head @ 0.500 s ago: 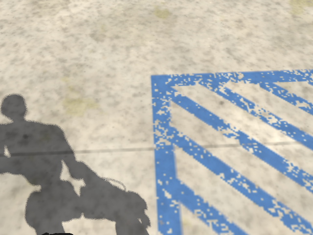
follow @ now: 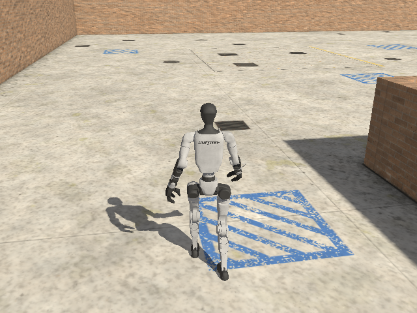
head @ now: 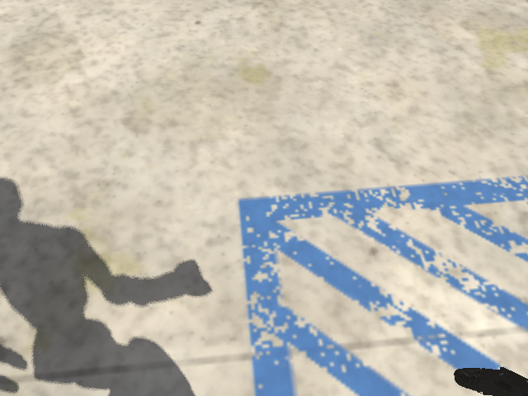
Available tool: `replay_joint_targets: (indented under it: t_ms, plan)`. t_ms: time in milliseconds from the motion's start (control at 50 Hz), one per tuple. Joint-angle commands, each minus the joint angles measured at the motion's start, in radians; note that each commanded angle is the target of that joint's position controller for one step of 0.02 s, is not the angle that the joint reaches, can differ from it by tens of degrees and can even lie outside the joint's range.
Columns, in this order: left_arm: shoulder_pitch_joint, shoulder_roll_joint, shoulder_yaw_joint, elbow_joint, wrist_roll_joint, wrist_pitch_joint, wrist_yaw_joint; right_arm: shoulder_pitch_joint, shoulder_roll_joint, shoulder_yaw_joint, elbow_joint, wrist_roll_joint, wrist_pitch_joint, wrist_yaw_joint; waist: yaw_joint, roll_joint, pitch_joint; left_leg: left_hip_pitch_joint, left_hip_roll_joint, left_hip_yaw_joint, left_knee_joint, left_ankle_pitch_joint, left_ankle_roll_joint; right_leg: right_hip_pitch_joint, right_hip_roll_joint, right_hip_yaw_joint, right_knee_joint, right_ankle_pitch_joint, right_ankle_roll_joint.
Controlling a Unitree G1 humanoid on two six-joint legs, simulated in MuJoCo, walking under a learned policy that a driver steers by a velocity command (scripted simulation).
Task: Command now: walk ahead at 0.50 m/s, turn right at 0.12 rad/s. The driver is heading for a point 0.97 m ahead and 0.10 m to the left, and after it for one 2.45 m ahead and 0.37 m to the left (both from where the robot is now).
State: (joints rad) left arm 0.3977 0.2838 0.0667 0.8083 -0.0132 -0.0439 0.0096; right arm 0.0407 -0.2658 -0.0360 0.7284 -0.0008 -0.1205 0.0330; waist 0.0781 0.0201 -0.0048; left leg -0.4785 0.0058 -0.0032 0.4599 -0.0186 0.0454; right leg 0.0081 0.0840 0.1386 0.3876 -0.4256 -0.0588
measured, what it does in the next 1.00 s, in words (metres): walks ahead: right foot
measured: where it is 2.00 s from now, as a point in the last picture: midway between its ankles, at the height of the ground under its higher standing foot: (245, 191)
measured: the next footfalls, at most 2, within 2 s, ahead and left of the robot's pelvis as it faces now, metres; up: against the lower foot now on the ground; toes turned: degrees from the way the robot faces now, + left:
right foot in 0.54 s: +0.46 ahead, -0.13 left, +0.00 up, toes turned -2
left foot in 1.08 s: +0.73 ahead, +0.13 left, +0.00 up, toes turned +15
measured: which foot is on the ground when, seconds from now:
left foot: down 0.00-0.56, up 0.58-1.00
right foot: down 0.00-0.02, up 0.04-0.52, down 0.54-1.00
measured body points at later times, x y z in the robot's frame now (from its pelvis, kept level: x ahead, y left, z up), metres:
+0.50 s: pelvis +0.27 +0.00 +0.01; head +0.30 -0.01 +0.46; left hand +0.51 +0.21 -0.07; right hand +0.24 -0.29 -0.12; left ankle +0.13 +0.11 -0.73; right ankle +0.42 -0.13 -0.71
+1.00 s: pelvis +0.53 -0.02 +0.01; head +0.56 -0.01 +0.46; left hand +0.52 +0.26 -0.12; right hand +0.75 -0.23 -0.10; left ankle +0.69 +0.14 -0.69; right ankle +0.42 -0.13 -0.73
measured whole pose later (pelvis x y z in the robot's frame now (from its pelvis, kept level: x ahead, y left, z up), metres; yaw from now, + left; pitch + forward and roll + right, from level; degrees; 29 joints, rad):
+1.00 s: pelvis +0.53 -0.02 +0.01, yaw +9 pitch +2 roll -2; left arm 0.32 0.27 0.06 0.87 0.00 -0.08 0.00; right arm 0.12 -0.26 -0.05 0.77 0.02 -0.04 0.04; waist 0.06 0.04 0.01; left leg -0.65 0.08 -0.01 0.64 0.03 0.03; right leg 0.08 0.03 -0.19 0.20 -0.31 -0.01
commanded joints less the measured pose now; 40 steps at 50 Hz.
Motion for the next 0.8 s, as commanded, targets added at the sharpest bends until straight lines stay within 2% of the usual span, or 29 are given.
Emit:
replay_joint_targets:
  t_ms: [20, 40, 60, 80, 100, 120, 140, 160, 200, 260, 340, 400, 460, 480, 500, 520, 540, 560, 580, 600, 620, 640, 660, 700, 740, 800]
  plan:
    - [-0.007, 0.085, 0.007, -0.079, 0.026, -0.009, 0.005, 0.332, -0.243, -0.079, 0.004, -0.015, -0.016, -0.011, -0.185, 0.023, -0.289, 0.621, 0.217, -0.246, 0.048, 0.056, 0.157, -0.283, -0.114, 0.02, 0.522, 0.563, -0.04]
    - [0.117, 0.016, -0.012, -0.072, 0.002, -0.027, -0.002, 0.398, -0.265, -0.089, 0.044, -0.004, -0.004, -0.003, -0.141, 0.309, -0.374, 0.875, 0.385, -0.665, -0.071, -0.169, 0.284, -0.626, 0.02, -0.017, 0.809, -0.121, 0.019]
    - [0.049, 0.109, 0.003, -0.067, -0.012, -0.036, -0.005, 0.388, -0.177, -0.065, 0.039, 0.021, 0.0, -0.002, -0.176, 0.185, -0.284, 0.829, 0.363, -0.699, -0.134, -0.37, 0.247, -0.746, -0.039, 0.051, 0.899, -0.144, 0.013]
    - [-0.059, 0.141, 0.012, -0.096, -0.021, -0.041, -0.009, 0.308, -0.145, -0.054, 0.025, 0.018, 0.006, -0.007, -0.173, 0.101, -0.14, 0.688, 0.333, -0.562, -0.16, -0.359, 0.206, -0.79, -0.088, 0.012, 0.895, -0.047, 0.011]
    - [-0.117, 0.133, 0.011, -0.108, -0.01, -0.044, -0.008, 0.245, -0.134, -0.046, 0.012, 0.005, 0.012, -0.007, -0.148, 0.024, -0.062, 0.549, 0.295, -0.463, -0.188, -0.259, 0.189, -0.759, -0.132, -0.027, 0.849, 0.035, 0.016]
    - [-0.135, 0.122, 0.015, -0.113, 0.002, -0.044, -0.008, 0.21, -0.117, -0.039, 0.008, -0.004, 0.014, -0.006, -0.123, 0.016, -0.018, 0.456, 0.263, -0.401, -0.215, -0.168, 0.188, -0.729, -0.16, -0.039, 0.793, 0.083, 0.022]
    - [-0.115, 0.108, 0.016, -0.111, 0.005, -0.039, -0.009, 0.196, -0.106, -0.034, 0.008, -0.012, 0.012, -0.005, -0.095, 0.043, -0.016, 0.4, 0.236, -0.353, -0.238, -0.103, 0.183, -0.677, -0.183, -0.041, 0.759, 0.112, 0.026]
    - [-0.095, 0.09, 0.014, -0.105, 0.003, -0.034, -0.01, 0.192, -0.102, -0.033, 0.013, -0.009, 0.01, -0.004, -0.082, 0.063, -0.02, 0.37, 0.218, -0.314, -0.259, -0.063, 0.186, -0.647, -0.19, -0.05, 0.73, 0.124, 0.033]
    - [-0.101, 0.066, 0.009, -0.109, 0.006, -0.025, -0.007, 0.203, -0.121, -0.037, 0.027, 0.0, 0.004, -0.006, -0.074, 0.067, -0.011, 0.335, 0.211, -0.252, -0.29, 0.02, 0.2, -0.651, -0.201, -0.07, 0.667, 0.154, 0.051]
    - [-0.196, 0.05, 0.002, -0.138, 0.013, -0.025, -0.005, 0.231, -0.152, -0.046, 0.049, 0.004, 0.011, -0.018, -0.093, 0.042, 0.01, 0.34, 0.197, -0.177, -0.317, 0.103, 0.194, -0.693, -0.211, -0.084, 0.508, 0.302, 0.073]
    - [-0.324, 0.025, -0.009, -0.166, 0.006, -0.037, -0.018, 0.292, -0.165, -0.046, 0.08, 0.016, 0.023, -0.025, -0.14, 0.041, 0.032, 0.351, 0.158, -0.09, -0.316, 0.101, 0.154, -0.631, -0.177, -0.118, 0.274, 0.496, 0.072]
    - [-0.411, 0.029, -0.011, -0.196, -0.003, -0.044, -0.033, 0.348, -0.173, -0.047, 0.11, 0.021, 0.036, -0.027, -0.171, 0.042, 0.057, 0.417, 0.194, -0.103, -0.292, 0.076, 0.153, -0.633, -0.157, -0.125, 0.192, 0.505, 0.062]
    - [-0.443, 0.047, -0.007, -0.221, -0.005, -0.052, -0.05, 0.362, -0.187, -0.053, 0.13, 0.024, 0.054, -0.033, -0.158, 0.055, 0.066, 0.513, 0.241, -0.124, -0.234, 0.137, 0.136, -0.638, -0.143, -0.123, 0.134, 0.408, 0.028]
    - [-0.422, 0.059, -0.003, -0.218, -0.004, -0.054, -0.052, 0.356, -0.195, -0.056, 0.133, 0.024, 0.059, -0.036, -0.14, 0.064, 0.053, 0.533, 0.248, -0.125, -0.203, 0.196, 0.126, -0.598, -0.133, -0.129, 0.119, 0.372, 0.014]
    - [-0.367, 0.078, 0.007, -0.205, -0.001, -0.056, -0.051, 0.338, -0.205, -0.058, 0.132, 0.025, 0.063, -0.038, -0.102, 0.074, 0.02, 0.537, 0.239, -0.111, -0.138, 0.333, 0.113, -0.508, -0.108, -0.151, 0.101, 0.348, -0.004]
    - [-0.243, 0.112, 0.026, -0.167, 0.004, -0.056, -0.046, 0.321, -0.199, -0.055, 0.129, 0.025, 0.067, -0.04, -0.035, 0.062, -0.057, 0.511, 0.197, -0.073, 0.001, 0.467, 0.091, -0.328, -0.081, -0.178, 0.072, 0.369, -0.032]
    - [-0.07, 0.168, 0.048, -0.125, 0.012, -0.054, -0.036, 0.315, -0.165, -0.04, 0.111, 0.012, 0.066, -0.043, 0.035, 0.026, -0.19, 0.368, 0.149, -0.035, 0.228, 0.377, 0.057, -0.042, -0.162, -0.101, 0.118, 0.419, -0.083]
    - [0.042, 0.27, 0.071, -0.109, 0.027, -0.048, -0.03, 0.419, -0.064, -0.006, 0.086, 0.002, 0.046, -0.037, 0.022, -0.193, -0.347, -0.043, -0.001, 0.028, 0.627, -0.035, -0.018, 0.371, -0.42, 0.315, 0.105, 0.319, -0.233]
    - [0.075, 0.207, 0.055, -0.096, 0.009, -0.04, -0.031, 0.413, -0.082, -0.007, 0.103, 0.008, 0.025, -0.029, 0.035, -0.273, -0.415, -0.202, -0.048, -0.09, 0.785, -0.552, -0.023, 0.42, -0.485, 0.582, -0.037, 0.202, -0.277]
    - [0.009, 0.16, 0.035, -0.101, 0.004, -0.038, -0.03, 0.332, -0.164, -0.03, 0.079, 0.034, 0.013, -0.021, 0.032, -0.196, -0.256, -0.295, 0.015, -0.111, 0.855, -0.516, -0.011, 0.3, -0.452, 0.471, -0.066, 0.119, -0.231]
    - [-0.064, 0.137, 0.026, -0.112, 0.005, -0.036, -0.029, 0.256, -0.163, -0.03, 0.06, 0.04, 0.009, -0.019, 0.008, -0.132, -0.144, -0.297, 0.065, -0.076, 0.824, -0.426, -0.005, 0.146, -0.411, 0.34, -0.091, 0.145, -0.2]
    - [-0.125, 0.108, 0.017, -0.114, 0.013, -0.037, -0.032, 0.227, -0.151, -0.031, 0.057, 0.029, 0.014, -0.021, -0.024, -0.082, -0.063, -0.264, 0.097, -0.063, 0.76, -0.358, -0.01, 0.002, -0.374, 0.242, -0.134, 0.202, -0.184]
    - [-0.166, 0.08, 0.009, -0.116, 0.021, -0.045, -0.034, 0.243, -0.143, -0.037, 0.067, 0.023, 0.028, -0.025, -0.06, -0.099, -0.034, -0.2, 0.128, -0.074, 0.71, -0.307, -0.014, -0.092, -0.342, 0.169, -0.172, 0.256, -0.166]
    - [-0.192, 0.076, 0.012, -0.101, 0.022, -0.062, -0.038, 0.291, -0.1, -0.032, 0.089, 0.026, 0.058, -0.029, -0.094, -0.12, -0.017, -0.125, 0.136, -0.077, 0.681, -0.254, -0.03, -0.191, -0.322, 0.075, -0.232, 0.32, -0.166]
    - [-0.181, 0.093, 0.019, -0.077, 0.029, -0.075, -0.033, 0.265, -0.09, -0.034, 0.079, 0.026, 0.073, -0.036, -0.098, -0.103, 0.011, -0.162, 0.133, -0.101, 0.636, -0.18, -0.044, -0.21, -0.321, -0.005, -0.265, 0.386, -0.168]
    - [-0.152, 0.106, 0.024, -0.046, 0.032, -0.076, -0.019, 0.198, -0.086, -0.039, 0.059, 0.021, 0.07, -0.033, -0.082, -0.078, 0.029, -0.225, 0.116, -0.126, 0.497, -0.016, -0.053, -0.159, -0.312, -0.104, -0.275, 0.468, -0.147]
Velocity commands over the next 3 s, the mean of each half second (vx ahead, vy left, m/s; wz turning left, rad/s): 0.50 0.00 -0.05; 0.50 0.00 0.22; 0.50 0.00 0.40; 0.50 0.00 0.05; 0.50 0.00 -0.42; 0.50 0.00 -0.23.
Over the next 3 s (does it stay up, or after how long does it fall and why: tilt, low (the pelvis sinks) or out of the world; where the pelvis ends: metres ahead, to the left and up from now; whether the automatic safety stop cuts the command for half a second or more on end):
stays up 1.61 0.21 0.02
